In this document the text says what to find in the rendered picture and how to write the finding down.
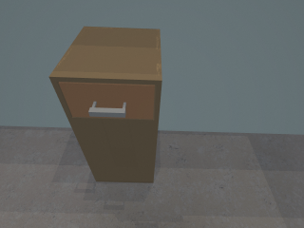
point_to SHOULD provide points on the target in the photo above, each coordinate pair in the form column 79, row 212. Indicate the drawer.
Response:
column 139, row 99

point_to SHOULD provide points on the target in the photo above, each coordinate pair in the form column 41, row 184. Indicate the handle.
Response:
column 106, row 111

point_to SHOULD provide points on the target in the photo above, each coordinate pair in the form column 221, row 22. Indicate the cabinet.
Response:
column 116, row 149

